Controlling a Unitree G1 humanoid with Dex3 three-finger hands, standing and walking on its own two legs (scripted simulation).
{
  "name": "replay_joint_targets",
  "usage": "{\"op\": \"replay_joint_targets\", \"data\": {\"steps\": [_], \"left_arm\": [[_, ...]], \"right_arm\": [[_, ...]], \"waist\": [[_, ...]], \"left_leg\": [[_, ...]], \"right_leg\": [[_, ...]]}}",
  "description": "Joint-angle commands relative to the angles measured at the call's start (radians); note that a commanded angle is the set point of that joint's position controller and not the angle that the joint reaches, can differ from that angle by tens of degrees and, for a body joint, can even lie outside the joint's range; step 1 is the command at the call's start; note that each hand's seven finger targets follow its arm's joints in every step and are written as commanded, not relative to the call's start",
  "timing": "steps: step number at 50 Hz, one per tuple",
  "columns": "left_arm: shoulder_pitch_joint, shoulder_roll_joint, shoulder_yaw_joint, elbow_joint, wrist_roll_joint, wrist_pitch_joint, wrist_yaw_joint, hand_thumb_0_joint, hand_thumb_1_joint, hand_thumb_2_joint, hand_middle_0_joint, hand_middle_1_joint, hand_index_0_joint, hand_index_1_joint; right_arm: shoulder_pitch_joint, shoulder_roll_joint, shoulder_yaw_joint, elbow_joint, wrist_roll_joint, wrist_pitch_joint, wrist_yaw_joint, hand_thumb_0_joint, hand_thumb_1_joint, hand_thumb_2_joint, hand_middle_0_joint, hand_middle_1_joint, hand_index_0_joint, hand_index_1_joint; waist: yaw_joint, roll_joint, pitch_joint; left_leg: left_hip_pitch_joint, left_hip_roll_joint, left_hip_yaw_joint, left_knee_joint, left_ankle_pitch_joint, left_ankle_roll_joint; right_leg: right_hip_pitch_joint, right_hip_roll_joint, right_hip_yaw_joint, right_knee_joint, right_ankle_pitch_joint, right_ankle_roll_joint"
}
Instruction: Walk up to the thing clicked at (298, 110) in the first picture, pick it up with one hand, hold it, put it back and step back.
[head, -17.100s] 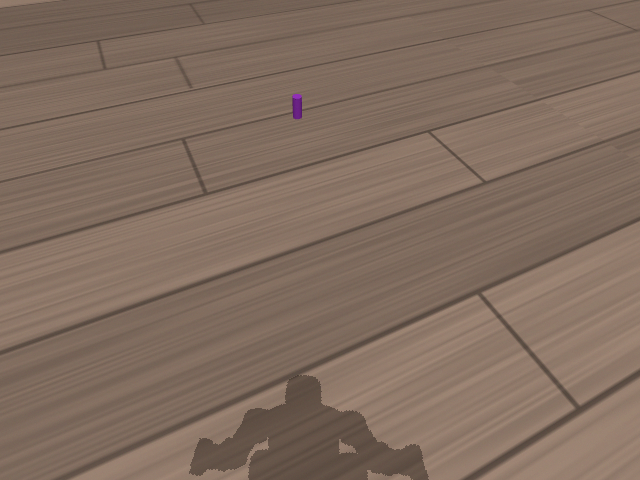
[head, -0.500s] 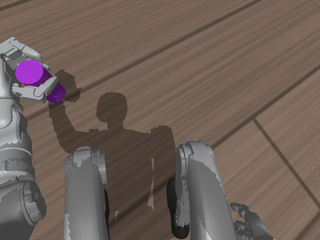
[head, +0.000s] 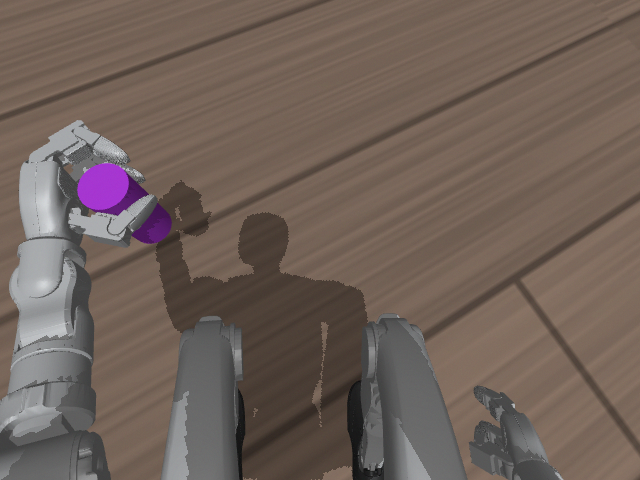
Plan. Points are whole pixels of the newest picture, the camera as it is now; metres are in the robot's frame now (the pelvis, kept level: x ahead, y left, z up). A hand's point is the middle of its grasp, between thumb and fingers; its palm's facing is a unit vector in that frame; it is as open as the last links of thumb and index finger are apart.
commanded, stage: lift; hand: left
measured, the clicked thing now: (130, 208) +0.43 +0.22 -0.04
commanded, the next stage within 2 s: hold in 1.44 s
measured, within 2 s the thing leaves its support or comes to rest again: neither
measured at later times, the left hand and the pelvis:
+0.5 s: hand (15, 116) +0.40 +0.22 +0.18, palm faces +0.17 -0.98 -0.04, open 8.0 cm; pelvis +0.04 +0.01 +0.15, yaw +2 degrees
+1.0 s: hand out of the picture +0.39 +0.20 +0.26, palm faces +0.16 -0.99 -0.03, open 8.0 cm; pelvis +0.06 +0.01 +0.22, yaw +3 degrees
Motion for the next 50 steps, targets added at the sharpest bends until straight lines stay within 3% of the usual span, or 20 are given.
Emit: {"op": "replay_joint_targets", "data": {"steps": [1, 4, 5, 8, 13, 15, 20, 21, 22, 25, 28, 29, 30, 31, 32, 34, 38, 43, 46, 50], "left_arm": [[-0.249, 0.195, 0.025, -0.380, -0.027, -0.049, 0.037, 0.000, 0.319, 1.274, -1.270, -1.439, -1.305, -1.419], [-0.150, 0.190, 0.032, -0.390, -0.027, -0.016, 0.060, 0.000, 0.321, 1.268, -1.256, -1.429, -1.290, -1.410], [-0.207, 0.175, 0.006, -0.479, -0.031, -0.016, 0.065, 0.000, 0.310, 1.263, -1.245, -1.422, -1.280, -1.402], [-0.089, 0.148, -0.022, -0.526, -0.039, 0.015, 0.087, 0.000, 0.282, 1.277, -1.261, -1.437, -1.291, -1.422], [-0.009, 0.085, -0.074, -0.532, -0.034, 0.048, 0.123, 0.000, 0.270, 1.272, -1.267, -1.435, -1.295, -1.423], [-0.008, 0.094, -0.066, -0.539, -0.030, 0.046, 0.133, 0.000, 0.269, 1.279, -1.263, -1.432, -1.289, -1.422], [0.040, 0.076, -0.082, -0.502, -0.023, 0.032, 0.135, 0.000, 0.280, 1.267, -1.281, -1.434, -1.309, -1.421], [0.022, 0.061, -0.108, -0.513, -0.024, 0.027, 0.130, 0.000, 0.268, 1.271, -1.277, -1.436, -1.306, -1.423], [0.040, 0.082, -0.081, -0.497, -0.022, 0.024, 0.129, 0.000, 0.259, 1.262, -1.284, -1.432, -1.310, -1.421], [0.042, 0.044, -0.127, -0.499, -0.024, 0.013, 0.121, 0.000, 0.243, 1.260, -1.293, -1.437, -1.319, -1.426], [0.053, 0.046, -0.120, -0.496, -0.027, 0.005, 0.118, 0.000, 0.242, 1.259, -1.292, -1.431, -1.316, -1.421], [0.044, 0.026, -0.152, -0.504, -0.025, 0.003, 0.113, 0.000, 0.239, 1.251, -1.286, -1.427, -1.311, -1.417], [0.037, 0.059, -0.114, -0.507, -0.023, -0.001, 0.120, 0.000, 0.249, 1.261, -1.290, -1.427, -1.313, -1.419], [0.066, 0.053, -0.111, -0.487, -0.024, 0.000, 0.123, 0.000, 0.242, 1.253, -1.291, -1.422, -1.314, -1.414], [0.037, 0.034, -0.137, -0.490, -0.025, -0.005, 0.120, 0.000, 0.244, 1.256, -1.282, -1.419, -1.304, -1.411], [0.051, 0.049, -0.114, -0.486, -0.026, -0.012, 0.124, 0.000, 0.238, 1.252, -1.300, -1.425, -1.323, -1.417], [0.072, 0.028, -0.126, -0.469, -0.026, -0.020, 0.127, 0.000, 0.274, 1.264, -1.285, -1.418, -1.306, -1.412], [0.092, 0.020, -0.140, -0.478, -0.023, -0.024, 0.124, 0.000, 0.261, 1.250, -1.280, -1.411, -1.304, -1.402], [0.068, 0.009, -0.151, -0.479, -0.020, -0.028, 0.127, 0.000, 0.306, 1.252, -1.265, -1.405, -1.291, -1.392], [0.069, 0.011, -0.139, -0.454, -0.021, -0.034, 0.125, 0.000, 0.298, 1.262, -1.280, -1.418, -1.306, -1.407]], "right_arm": [[0.095, -0.157, -0.074, -0.093, 0.017, -0.036, -0.023, 0.000, -0.889, -0.895, 0.200, 0.300, 0.200, 0.300], [0.089, -0.158, -0.079, -0.097, 0.027, -0.039, -0.030, 0.000, -0.893, -0.896, 0.200, 0.300, 0.200, 0.300], [0.084, -0.150, -0.076, -0.104, 0.027, -0.042, -0.033, 0.000, -0.896, -0.896, 0.200, 0.300, 0.200, 0.300], [0.071, -0.139, -0.073, -0.121, 0.035, -0.050, -0.040, 0.000, -0.899, -0.897, 0.200, 0.300, 0.200, 0.300], [0.072, -0.124, -0.068, -0.110, 0.038, -0.066, -0.049, 0.000, -0.897, -0.897, 0.200, 0.300, 0.200, 0.300], [0.080, -0.126, -0.070, -0.106, 0.038, -0.071, -0.053, 0.000, -0.897, -0.896, 0.200, 0.300, 0.200, 0.300], [0.083, -0.111, -0.063, -0.104, 0.033, -0.086, -0.054, 0.000, -0.900, -0.896, 0.200, 0.300, 0.200, 0.300], [0.082, -0.109, -0.059, -0.104, 0.033, -0.088, -0.053, 0.000, -0.900, -0.896, 0.200, 0.300, 0.200, 0.300], [0.087, -0.113, -0.062, -0.105, 0.033, -0.091, -0.053, 0.000, -0.903, -0.897, 0.200, 0.300, 0.200, 0.300], [0.088, -0.105, -0.056, -0.107, 0.032, -0.099, -0.050, 0.000, -0.906, -0.897, 0.200, 0.300, 0.200, 0.300], [0.091, -0.109, -0.058, -0.102, 0.030, -0.106, -0.045, 0.000, -0.901, -0.896, 0.200, 0.300, 0.200, 0.300], [0.091, -0.103, -0.055, -0.104, 0.028, -0.107, -0.045, 0.000, -0.906, -0.897, 0.200, 0.300, 0.200, 0.300], [0.101, -0.110, -0.060, -0.100, 0.028, -0.106, -0.046, 0.000, -0.903, -0.896, 0.200, 0.300, 0.200, 0.300], [0.095, -0.103, -0.055, -0.098, 0.028, -0.107, -0.046, 0.000, -0.904, -0.897, 0.200, 0.300, 0.200, 0.300], [0.095, -0.102, -0.053, -0.096, 0.027, -0.107, -0.046, 0.000, -0.905, -0.897, 0.200, 0.300, 0.200, 0.300], [0.099, -0.097, -0.051, -0.095, 0.026, -0.108, -0.046, 0.000, -0.907, -0.897, 0.200, 0.300, 0.200, 0.300], [0.090, -0.096, -0.051, -0.097, 0.022, -0.107, -0.048, 0.000, -0.905, -0.897, 0.200, 0.300, 0.200, 0.300], [0.103, -0.088, -0.047, -0.096, 0.019, -0.105, -0.052, 0.000, -0.907, -0.897, 0.200, 0.300, 0.200, 0.300], [0.099, -0.089, -0.048, -0.092, 0.015, -0.101, -0.053, 0.000, -0.903, -0.896, 0.200, 0.300, 0.200, 0.300], [0.100, -0.084, -0.047, -0.090, 0.014, -0.098, -0.053, 0.000, -0.906, -0.896, 0.200, 0.300, 0.200, 0.300]], "waist": [[0.010, 0.121, -0.648], [0.009, 0.090, -0.588], [0.012, 0.110, -0.621], [0.017, 0.085, -0.639], [0.008, 0.065, -0.508], [0.007, 0.072, -0.483], [0.012, 0.062, -0.417], [0.011, 0.081, -0.414], [0.018, 0.070, -0.416], [0.016, 0.070, -0.389], [0.027, 0.088, -0.377], [0.023, 0.087, -0.374], [0.022, 0.087, -0.380], [0.039, 0.077, -0.361], [0.021, 0.070, -0.346], [0.031, 0.060, -0.363], [0.030, 0.051, -0.306], [0.031, 0.029, -0.334], [0.028, 0.053, -0.266], [0.031, 0.036, -0.255]], "left_leg": [[0.577, -0.030, 0.047, -0.332, 0.163, 0.057], [0.599, -0.029, 0.037, -0.394, 0.142, 0.058], [0.646, -0.029, 0.041, -0.409, 0.174, 0.057], [0.716, -0.031, 0.052, -0.454, 0.236, 0.060], [0.801, -0.028, 0.040, -0.564, 0.242, 0.054], [0.859, -0.025, 0.029, -0.607, 0.270, 0.050], [0.938, -0.027, 0.037, -0.704, 0.292, 0.048], [0.960, -0.029, 0.041, -0.715, 0.293, 0.047], [0.982, -0.028, 0.040, -0.731, 0.319, 0.046], [1.025, -0.030, 0.048, -0.774, 0.337, 0.045], [1.090, -0.026, 0.045, -0.823, 0.359, 0.037], [1.108, -0.026, 0.048, -0.833, 0.369, 0.037], [1.129, -0.024, 0.046, -0.848, 0.382, 0.036], [1.122, -0.027, 0.051, -0.859, 0.385, 0.036], [1.130, -0.027, 0.053, -0.868, 0.379, 0.038], [1.153, -0.029, 0.057, -0.884, 0.407, 0.039], [1.168, -0.035, 0.072, -0.936, 0.372, 0.042], [1.225, -0.035, 0.083, -0.966, 0.455, 0.043], [1.258, -0.032, 0.078, -1.011, 0.432, 0.038], [1.283, -0.031, 0.081, -1.040, 0.448, 0.038]], "right_leg": [[0.412, 0.030, -0.017, -0.330, 0.196, -0.058], [0.460, 0.030, -0.019, -0.386, 0.184, -0.053], [0.491, 0.029, -0.013, -0.404, 0.216, -0.054], [0.606, 0.033, -0.008, -0.475, 0.271, -0.048], [0.669, 0.036, -0.016, -0.566, 0.284, -0.047], [0.690, 0.035, -0.021, -0.594, 0.304, -0.048], [0.792, 0.036, -0.022, -0.688, 0.330, -0.046], [0.807, 0.035, -0.019, -0.701, 0.332, -0.047], [0.830, 0.037, -0.022, -0.715, 0.350, -0.048], [0.887, 0.035, -0.020, -0.762, 0.372, -0.047], [0.909, 0.036, -0.026, -0.794, 0.380, -0.049], [0.928, 0.036, -0.026, -0.810, 0.391, -0.048], [0.942, 0.037, -0.028, -0.822, 0.399, -0.049], [0.968, 0.035, -0.027, -0.835, 0.405, -0.047], [0.975, 0.036, -0.025, -0.848, 0.405, -0.046], [1.024, 0.035, -0.024, -0.869, 0.434, -0.043], [1.065, 0.036, -0.020, -0.925, 0.416, -0.039], [1.172, 0.037, -0.015, -0.968, 0.508, -0.033], [1.145, 0.042, -0.026, -0.991, 0.469, -0.039], [1.190, 0.043, -0.026, -1.020, 0.482, -0.038]]}}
